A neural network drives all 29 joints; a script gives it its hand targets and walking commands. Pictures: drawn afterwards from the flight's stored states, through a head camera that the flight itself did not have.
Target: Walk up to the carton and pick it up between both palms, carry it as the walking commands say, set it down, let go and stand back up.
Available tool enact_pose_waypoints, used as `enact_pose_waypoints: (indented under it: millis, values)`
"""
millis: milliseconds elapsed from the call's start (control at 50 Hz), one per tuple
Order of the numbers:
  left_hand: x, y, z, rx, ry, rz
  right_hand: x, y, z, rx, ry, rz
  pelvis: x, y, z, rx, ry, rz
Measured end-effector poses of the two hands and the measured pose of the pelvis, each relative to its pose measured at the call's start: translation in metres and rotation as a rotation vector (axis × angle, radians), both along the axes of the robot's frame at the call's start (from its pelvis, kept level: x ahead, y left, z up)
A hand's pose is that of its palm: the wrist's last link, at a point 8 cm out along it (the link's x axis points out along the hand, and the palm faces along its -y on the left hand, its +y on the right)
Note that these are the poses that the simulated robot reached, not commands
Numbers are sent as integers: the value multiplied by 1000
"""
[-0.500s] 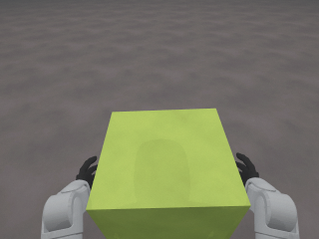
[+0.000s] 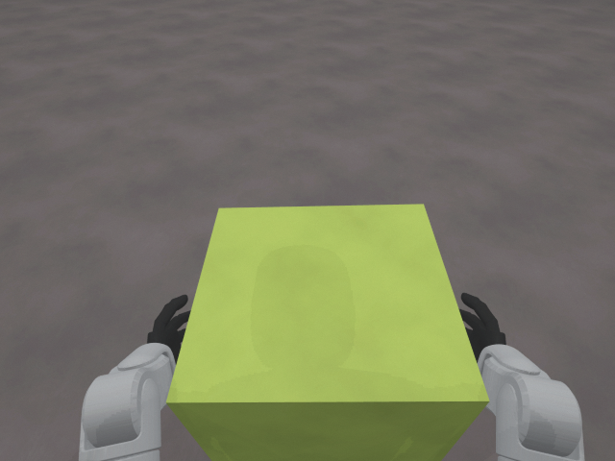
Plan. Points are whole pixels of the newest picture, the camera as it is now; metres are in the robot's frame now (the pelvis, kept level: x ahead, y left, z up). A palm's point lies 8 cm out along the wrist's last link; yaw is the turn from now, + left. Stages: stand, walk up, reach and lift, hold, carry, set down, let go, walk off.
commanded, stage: carry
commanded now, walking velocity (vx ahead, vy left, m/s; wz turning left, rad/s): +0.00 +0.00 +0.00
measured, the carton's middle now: (322, 336) +0.30 +0.00 +0.01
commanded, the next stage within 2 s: none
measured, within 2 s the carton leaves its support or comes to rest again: neither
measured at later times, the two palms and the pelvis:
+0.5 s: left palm (163, 188) +0.58 +0.28 +0.05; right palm (373, 191) +0.55 -0.10 +0.06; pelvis +0.31 +0.09 +0.01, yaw -3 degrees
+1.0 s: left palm (188, 126) +0.82 +0.29 +0.05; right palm (352, 135) +0.81 -0.09 +0.03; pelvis +0.56 +0.10 -0.01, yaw +0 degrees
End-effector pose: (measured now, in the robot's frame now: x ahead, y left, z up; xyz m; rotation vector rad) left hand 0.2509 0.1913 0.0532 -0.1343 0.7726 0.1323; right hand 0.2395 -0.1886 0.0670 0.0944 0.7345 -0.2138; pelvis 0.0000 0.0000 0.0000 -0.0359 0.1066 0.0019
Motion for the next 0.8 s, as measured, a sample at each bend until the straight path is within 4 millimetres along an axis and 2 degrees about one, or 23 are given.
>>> enact_pose_waypoints:
  millis: [60,100,200,280,340,440,560,640,720,800]
  values:
    - [39,17,10,-12,-24,29,53,17,17,-12,-25,30,46,11,8,25,-15,15]
    - [70,30,15,-2,-37,33,86,30,21,-3,-39,35,76,23,10,34,-29,8]
    - [162,62,17,48,-69,-13,163,62,6,29,-67,7,151,62,-5,24,-42,-31]
    - [218,77,16,54,-6,-36,207,77,-1,30,-4,-9,193,78,6,9,17,-41]
    - [250,83,9,44,33,-41,239,83,-4,20,34,-14,220,85,12,0,56,-47]
    - [294,88,-1,29,48,-38,285,88,-8,19,48,-24,272,90,11,-10,49,-50]
    - [360,83,5,31,-14,-34,351,83,-3,28,-15,-30,345,85,1,-5,22,-46]
    - [401,80,15,41,-18,-22,395,80,3,34,-17,-16,388,81,8,8,30,-31]
    - [433,86,19,24,-38,9,439,86,15,9,-39,21,426,80,9,39,10,2]
    - [469,96,17,19,-56,12,478,95,18,2,-58,27,463,89,5,25,21,3]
